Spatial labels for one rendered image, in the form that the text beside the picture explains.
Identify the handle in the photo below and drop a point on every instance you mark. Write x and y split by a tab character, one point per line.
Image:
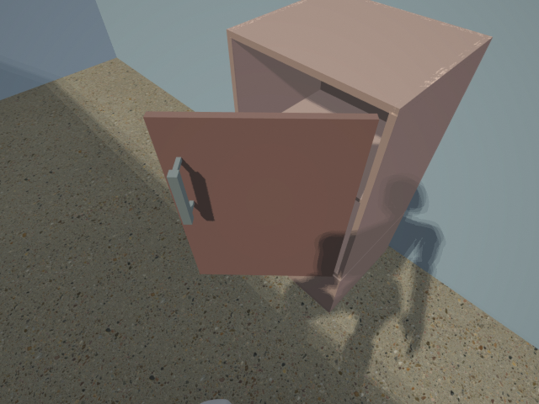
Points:
176	184

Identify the cupboard door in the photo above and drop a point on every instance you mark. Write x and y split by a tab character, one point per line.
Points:
273	192

